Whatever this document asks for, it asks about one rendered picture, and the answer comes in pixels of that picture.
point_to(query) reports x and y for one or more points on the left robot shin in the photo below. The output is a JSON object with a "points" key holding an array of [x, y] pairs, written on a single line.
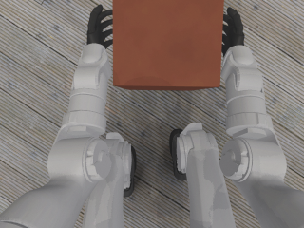
{"points": [[115, 135]]}

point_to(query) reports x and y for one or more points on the carton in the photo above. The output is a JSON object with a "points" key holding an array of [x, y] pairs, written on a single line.
{"points": [[173, 45]]}

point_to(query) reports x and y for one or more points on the robot right forearm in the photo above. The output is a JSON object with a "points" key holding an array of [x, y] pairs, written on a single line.
{"points": [[245, 97]]}

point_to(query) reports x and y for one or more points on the robot left forearm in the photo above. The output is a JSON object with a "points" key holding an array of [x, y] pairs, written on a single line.
{"points": [[85, 116]]}

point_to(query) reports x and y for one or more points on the left robot upper arm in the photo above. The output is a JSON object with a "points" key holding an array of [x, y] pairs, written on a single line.
{"points": [[75, 166]]}

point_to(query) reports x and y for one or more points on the right robot upper arm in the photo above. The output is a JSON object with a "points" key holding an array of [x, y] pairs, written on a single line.
{"points": [[257, 169]]}

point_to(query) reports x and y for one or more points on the right robot hand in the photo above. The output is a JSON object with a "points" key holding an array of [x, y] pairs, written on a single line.
{"points": [[234, 31]]}

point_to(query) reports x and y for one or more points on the left robot hand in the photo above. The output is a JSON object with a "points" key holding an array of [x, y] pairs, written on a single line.
{"points": [[95, 34]]}

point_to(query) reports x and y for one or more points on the right robot thigh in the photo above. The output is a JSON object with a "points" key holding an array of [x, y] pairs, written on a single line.
{"points": [[209, 203]]}

